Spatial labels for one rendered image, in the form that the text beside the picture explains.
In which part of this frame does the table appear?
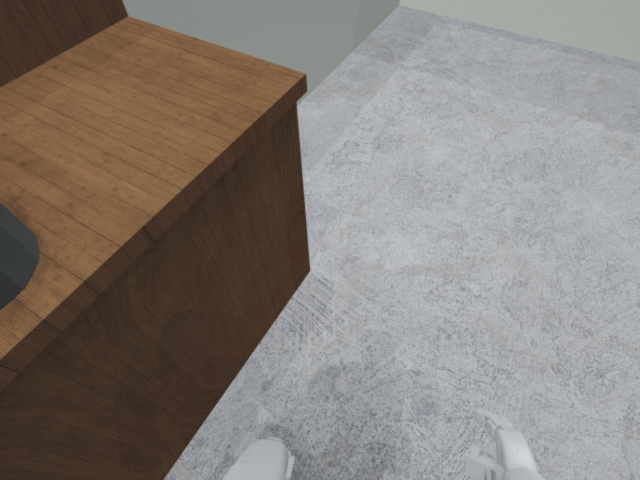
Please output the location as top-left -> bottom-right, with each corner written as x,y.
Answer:
0,0 -> 310,480

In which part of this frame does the robot left thigh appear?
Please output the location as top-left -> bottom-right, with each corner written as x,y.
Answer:
222,439 -> 295,480

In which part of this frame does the robot right hand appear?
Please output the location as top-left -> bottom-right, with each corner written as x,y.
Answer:
464,408 -> 538,480

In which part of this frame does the pot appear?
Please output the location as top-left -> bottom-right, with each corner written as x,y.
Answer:
0,202 -> 39,310

